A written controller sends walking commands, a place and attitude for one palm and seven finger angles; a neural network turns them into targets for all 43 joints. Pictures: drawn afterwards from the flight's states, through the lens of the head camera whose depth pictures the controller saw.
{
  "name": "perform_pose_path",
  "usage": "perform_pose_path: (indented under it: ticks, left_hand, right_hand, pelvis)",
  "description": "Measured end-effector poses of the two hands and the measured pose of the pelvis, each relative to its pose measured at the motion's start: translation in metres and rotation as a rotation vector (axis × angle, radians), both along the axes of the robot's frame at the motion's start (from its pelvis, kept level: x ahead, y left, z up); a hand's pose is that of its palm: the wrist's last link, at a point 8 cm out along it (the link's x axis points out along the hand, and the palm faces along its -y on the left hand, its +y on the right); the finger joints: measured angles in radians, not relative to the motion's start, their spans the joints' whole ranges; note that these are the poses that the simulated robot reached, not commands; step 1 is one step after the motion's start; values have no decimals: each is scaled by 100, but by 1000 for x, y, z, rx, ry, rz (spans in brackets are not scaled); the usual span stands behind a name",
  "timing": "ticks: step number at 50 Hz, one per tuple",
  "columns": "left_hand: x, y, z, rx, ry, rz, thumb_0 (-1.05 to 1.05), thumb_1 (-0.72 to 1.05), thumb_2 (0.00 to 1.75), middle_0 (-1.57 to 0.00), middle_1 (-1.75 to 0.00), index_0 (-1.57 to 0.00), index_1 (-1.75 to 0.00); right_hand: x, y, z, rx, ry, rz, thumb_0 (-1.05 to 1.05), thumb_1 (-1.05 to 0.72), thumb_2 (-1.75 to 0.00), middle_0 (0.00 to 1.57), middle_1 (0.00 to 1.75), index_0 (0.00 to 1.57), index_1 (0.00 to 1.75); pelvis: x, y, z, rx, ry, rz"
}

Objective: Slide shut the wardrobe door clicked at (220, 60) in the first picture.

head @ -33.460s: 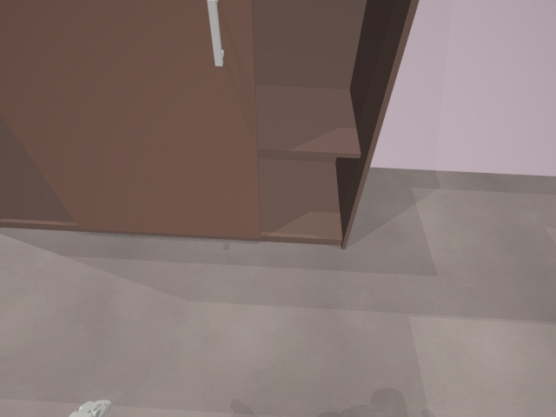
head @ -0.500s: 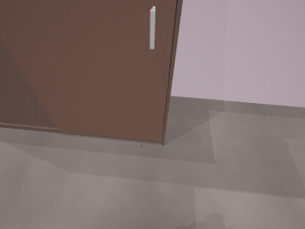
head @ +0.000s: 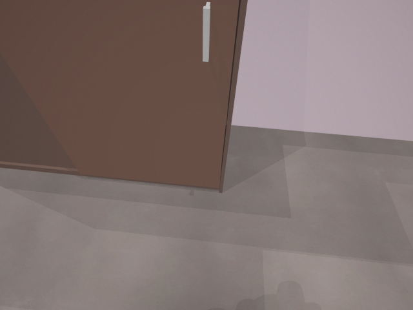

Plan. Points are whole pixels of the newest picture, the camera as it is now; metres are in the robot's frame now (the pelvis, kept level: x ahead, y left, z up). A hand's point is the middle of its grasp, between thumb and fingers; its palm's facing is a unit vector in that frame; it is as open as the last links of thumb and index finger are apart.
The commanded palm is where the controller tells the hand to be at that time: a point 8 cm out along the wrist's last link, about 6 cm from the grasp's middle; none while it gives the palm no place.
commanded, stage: look to check the result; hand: left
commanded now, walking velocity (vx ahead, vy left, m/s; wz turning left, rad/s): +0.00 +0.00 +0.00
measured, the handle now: (206, 32) +0.79 +0.04 +0.14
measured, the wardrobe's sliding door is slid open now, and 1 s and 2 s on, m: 0.00 0.00 0.00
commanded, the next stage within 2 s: take the last steps up to it in 0.08 s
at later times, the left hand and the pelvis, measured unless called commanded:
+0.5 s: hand out of the picture +0.03 +0.18 -0.18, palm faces -0.02 -0.98 -0.22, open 7.4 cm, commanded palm none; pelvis +0.03 -0.01 -0.01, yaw -2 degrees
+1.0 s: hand (155, 243) +0.30 +0.15 -0.19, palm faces -0.10 -0.97 -0.21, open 7.4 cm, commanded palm none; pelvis +0.18 -0.04 -0.02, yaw -4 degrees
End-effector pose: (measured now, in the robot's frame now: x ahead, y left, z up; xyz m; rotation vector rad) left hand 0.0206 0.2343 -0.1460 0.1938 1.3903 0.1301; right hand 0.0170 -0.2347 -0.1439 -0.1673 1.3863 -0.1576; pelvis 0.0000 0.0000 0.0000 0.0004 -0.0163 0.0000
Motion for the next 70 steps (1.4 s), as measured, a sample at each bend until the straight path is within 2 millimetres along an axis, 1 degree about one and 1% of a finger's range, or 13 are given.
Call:
perform_pose_path:
  ticks: [16, 26, 29, 34, 36, 39, 46, 51, 54, 58, 61, 64, 70]
  left_hand:
    - [13, 2, 2, 8, -31, -10, 1, 90, 90, -20, -30, -20, -30]
    - [7, -7, -4, 3, 42, 18, 1, 90, 90, -19, -30, -20, -30]
    - [3, -10, -9, -11, 72, 50, 1, 90, 90, -19, -30, -20, -30]
    - [0, -10, -21, -53, 179, 55, 1, 90, 90, -20, -30, -20, -30]
    - [15, -10, -20, -59, 209, 26, 1, 90, 90, -20, -30, -20, -30]
    - [57, -11, -16, -68, 171, 2, 1, 90, 90, -20, -30, -20, -30]
    - [198, -22, -5, -46, -53, -74, 2, 92, 90, -19, -30, -19, -30]
    - [289, -38, -11, -6, -231, -111, 1, 92, 90, -19, -30, -19, -30]
    - [309, -47, -10, -2, -243, -109, 1, 91, 90, -19, -30, -19, -30]
    - [320, -57, -13, -28, -175, -133, 0, 91, 90, -19, -30, -19, -30]
    - [331, -60, -23, -63, -137, -121, 0, 91, 90, -20, -30, -20, -30]
    - [350, -57, -23, -55, -124, -104, 0, 93, 90, -20, -30, -20, -30]
    - [389, -65, -3, -5, -176, -72, 0, 92, 90, -20, -30, -20, -30]
  right_hand:
    - [9, -6, 1, -6, -25, 3, 1, -91, -90, 20, 30, 20, 30]
    - [3, -16, -12, 9, 47, -42, 1, -91, -90, 20, 30, 20, 30]
    - [14, -17, -11, -10, 65, -37, 1, -91, -90, 20, 30, 20, 30]
    - [52, -13, -7, -60, -17, -54, 1, -91, -90, 20, 30, 20, 30]
    - [57, -8, -3, -64, -41, -75, 1, -91, -90, 20, 30, 20, 30]
    - [54, 2, 2, -45, -3, -95, 0, -91, -90, 20, 30, 20, 30]
    - [38, 16, 2, 38, 185, -139, 0, -91, -90, 20, 30, 21, 30]
    - [49, 1, -16, 78, 275, -180, 1, -91, -90, 20, 30, 21, 30]
    - [86, -18, -20, 53, 245, -180, 1, -91, -90, 20, 30, 21, 30]
    - [162, -40, -11, -2, 85, -168, 1, -91, -90, 20, 30, 20, 30]
    - [209, -47, -10, -41, -38, -138, 1, -91, -90, 20, 30, 20, 30]
    - [239, -45, -9, -39, -56, -117, 0, -91, -90, 19, 30, 20, 30]
    - [284, -48, -14, 28, -3, -97, 0, -91, -90, 20, 30, 20, 30]
  pelvis:
    - [3, -3, 0, 1, -3, -7]
    - [34, -13, -10, -5, 12, -25]
    - [48, -10, -12, -19, 14, -20]
    - [74, 1, -19, -14, 1, -67]
    - [85, 2, -17, -10, -5, -89]
    - [101, 0, -10, -9, 2, -92]
    - [147, -17, -5, -21, 14, -83]
    - [188, -43, -27, -4, -2, -63]
    - [205, -46, -25, -33, -10, -60]
    - [232, -46, -18, -34, 12, -74]
    - [256, -42, -23, -45, 22, -87]
    - [278, -46, -22, -15, 20, -90]
    - [315, -65, -14, 14, 11, -53]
